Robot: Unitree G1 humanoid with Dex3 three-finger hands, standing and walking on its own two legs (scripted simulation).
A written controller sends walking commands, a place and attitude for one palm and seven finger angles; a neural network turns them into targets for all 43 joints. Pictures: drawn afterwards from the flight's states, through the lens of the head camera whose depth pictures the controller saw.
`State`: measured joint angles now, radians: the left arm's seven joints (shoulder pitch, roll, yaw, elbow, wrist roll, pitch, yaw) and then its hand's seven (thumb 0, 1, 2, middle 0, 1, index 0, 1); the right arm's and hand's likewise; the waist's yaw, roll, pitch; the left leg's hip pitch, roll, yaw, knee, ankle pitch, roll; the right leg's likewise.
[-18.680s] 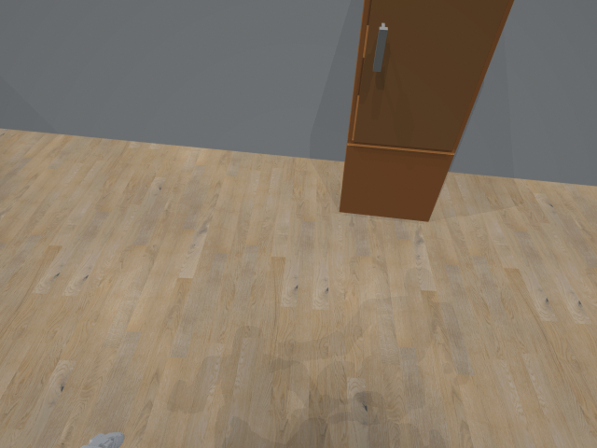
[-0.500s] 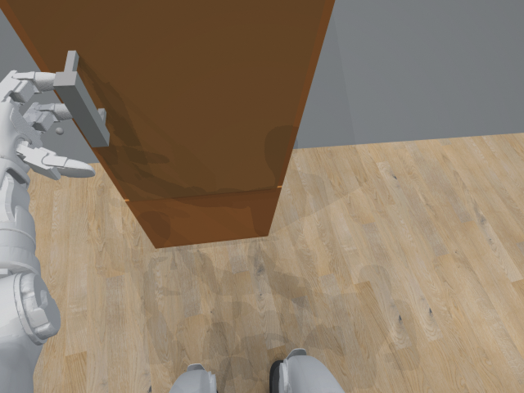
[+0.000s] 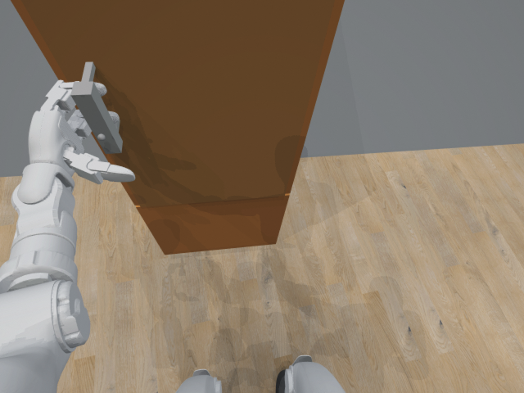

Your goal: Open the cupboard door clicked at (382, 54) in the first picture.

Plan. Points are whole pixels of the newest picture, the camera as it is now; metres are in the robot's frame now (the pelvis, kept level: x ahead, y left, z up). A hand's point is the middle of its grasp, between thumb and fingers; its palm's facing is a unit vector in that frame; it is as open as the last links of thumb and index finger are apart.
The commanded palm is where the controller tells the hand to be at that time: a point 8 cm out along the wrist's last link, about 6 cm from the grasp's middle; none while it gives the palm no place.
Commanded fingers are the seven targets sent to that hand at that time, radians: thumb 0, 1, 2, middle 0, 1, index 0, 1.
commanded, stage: slide the fingers in behind the handle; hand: left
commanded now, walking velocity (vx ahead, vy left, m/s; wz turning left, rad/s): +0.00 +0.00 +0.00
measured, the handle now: (102, 109) +0.53 +0.23 +0.08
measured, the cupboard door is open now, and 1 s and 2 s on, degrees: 0 0 21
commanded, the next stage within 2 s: close the thumb around the handle in 0.56 s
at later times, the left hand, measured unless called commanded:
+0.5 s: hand (112, 136) +0.47 +0.21 +0.08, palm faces +0.08 -1.00 -0.01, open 14.0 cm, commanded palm +0.44 +0.25 +0.08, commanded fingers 0.00 -0.50 0.30 -0.30 -1.20 -0.30 -1.20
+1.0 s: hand (112, 138) +0.47 +0.21 +0.08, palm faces +0.06 -1.00 -0.01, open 10.7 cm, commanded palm +0.44 +0.25 +0.08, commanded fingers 0.00 0.51 0.73 -0.37 -1.31 -0.37 -1.31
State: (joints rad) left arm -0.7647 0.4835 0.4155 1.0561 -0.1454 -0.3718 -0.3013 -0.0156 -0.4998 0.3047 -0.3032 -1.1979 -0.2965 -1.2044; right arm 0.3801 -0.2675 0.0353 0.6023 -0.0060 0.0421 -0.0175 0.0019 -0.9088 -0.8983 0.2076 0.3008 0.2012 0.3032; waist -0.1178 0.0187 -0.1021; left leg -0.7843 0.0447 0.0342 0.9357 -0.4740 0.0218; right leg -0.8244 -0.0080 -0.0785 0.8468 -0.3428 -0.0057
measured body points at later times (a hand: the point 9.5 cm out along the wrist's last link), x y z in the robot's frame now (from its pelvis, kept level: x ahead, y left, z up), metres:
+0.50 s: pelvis -0.01 -0.01 +0.00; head +0.10 +0.00 +0.44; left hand +0.46 +0.26 +0.09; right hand +0.02 -0.28 -0.12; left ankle -0.02 +0.10 -0.69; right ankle +0.03 -0.12 -0.69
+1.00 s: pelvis +0.00 +0.00 +0.00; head +0.10 +0.01 +0.44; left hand +0.46 +0.26 +0.08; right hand +0.02 -0.27 -0.11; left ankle -0.02 +0.10 -0.69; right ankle +0.03 -0.12 -0.69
